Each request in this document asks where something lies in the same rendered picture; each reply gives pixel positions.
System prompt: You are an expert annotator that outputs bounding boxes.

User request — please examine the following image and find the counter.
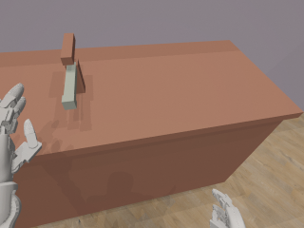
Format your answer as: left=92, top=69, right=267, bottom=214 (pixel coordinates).
left=0, top=32, right=303, bottom=228

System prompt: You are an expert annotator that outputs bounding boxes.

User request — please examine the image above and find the tap lever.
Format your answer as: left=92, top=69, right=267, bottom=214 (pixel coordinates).
left=61, top=62, right=78, bottom=110

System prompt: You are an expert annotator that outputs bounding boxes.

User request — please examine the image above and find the robot right hand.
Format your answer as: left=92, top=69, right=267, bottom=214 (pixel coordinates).
left=210, top=189, right=246, bottom=228

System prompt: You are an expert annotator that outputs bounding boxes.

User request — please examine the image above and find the robot left forearm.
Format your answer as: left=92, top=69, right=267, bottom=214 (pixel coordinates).
left=0, top=181, right=22, bottom=228

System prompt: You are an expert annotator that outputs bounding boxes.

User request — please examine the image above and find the robot left hand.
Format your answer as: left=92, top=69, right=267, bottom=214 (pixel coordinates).
left=0, top=83, right=42, bottom=183

